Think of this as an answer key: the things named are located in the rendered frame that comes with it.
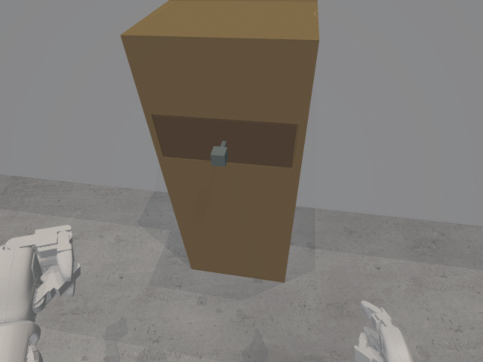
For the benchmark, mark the robot left hand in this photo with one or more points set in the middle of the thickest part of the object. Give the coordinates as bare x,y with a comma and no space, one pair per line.
21,270

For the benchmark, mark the handle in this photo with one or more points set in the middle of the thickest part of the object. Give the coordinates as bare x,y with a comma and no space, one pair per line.
219,155

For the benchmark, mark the cabinet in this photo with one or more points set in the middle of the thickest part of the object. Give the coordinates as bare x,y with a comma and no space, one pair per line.
248,60

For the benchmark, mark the left robot forearm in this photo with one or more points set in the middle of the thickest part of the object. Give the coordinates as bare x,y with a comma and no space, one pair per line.
18,341

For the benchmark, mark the drawer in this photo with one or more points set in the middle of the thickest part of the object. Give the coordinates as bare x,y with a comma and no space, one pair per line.
248,142

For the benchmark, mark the robot right hand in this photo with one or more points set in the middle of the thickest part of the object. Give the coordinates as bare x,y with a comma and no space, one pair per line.
389,345

